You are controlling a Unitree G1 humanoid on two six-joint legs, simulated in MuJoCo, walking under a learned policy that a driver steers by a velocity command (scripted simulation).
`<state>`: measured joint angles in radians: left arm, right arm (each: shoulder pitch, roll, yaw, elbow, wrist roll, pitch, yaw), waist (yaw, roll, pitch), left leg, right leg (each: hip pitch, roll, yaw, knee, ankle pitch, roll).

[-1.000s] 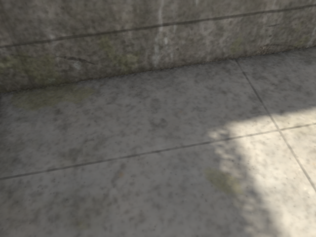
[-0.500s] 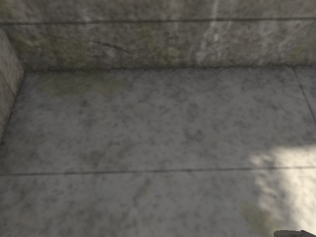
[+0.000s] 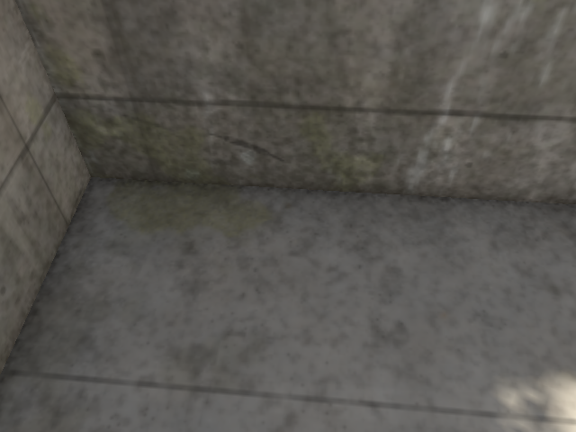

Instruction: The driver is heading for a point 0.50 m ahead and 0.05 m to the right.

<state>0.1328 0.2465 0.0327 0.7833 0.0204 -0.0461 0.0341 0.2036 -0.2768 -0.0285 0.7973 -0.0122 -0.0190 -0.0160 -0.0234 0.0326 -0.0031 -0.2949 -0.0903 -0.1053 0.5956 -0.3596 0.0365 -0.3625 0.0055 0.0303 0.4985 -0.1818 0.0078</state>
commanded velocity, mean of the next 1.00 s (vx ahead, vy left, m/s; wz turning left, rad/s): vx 0.19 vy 0.00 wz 0.03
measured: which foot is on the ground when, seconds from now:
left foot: down 0.00-0.68, up 0.70-1.00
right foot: down 0.00-1.00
